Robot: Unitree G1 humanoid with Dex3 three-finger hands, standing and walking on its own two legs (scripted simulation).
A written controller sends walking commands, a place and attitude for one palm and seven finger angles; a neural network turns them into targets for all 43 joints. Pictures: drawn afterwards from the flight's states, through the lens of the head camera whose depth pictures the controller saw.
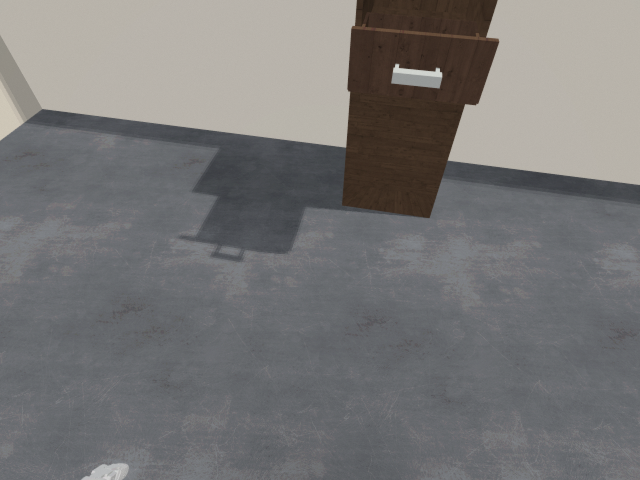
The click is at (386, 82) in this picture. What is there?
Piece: drawer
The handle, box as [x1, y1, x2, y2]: [391, 64, 441, 87]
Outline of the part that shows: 393,68 391,81 392,83 439,87 441,80 441,72 439,71 439,68 436,68 434,72 399,68 398,64 395,64 395,67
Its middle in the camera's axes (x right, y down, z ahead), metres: +0.24 -0.42 +0.98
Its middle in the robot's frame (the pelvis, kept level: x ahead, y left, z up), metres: +1.03 -0.19 +0.03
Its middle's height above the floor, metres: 0.80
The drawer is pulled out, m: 0.30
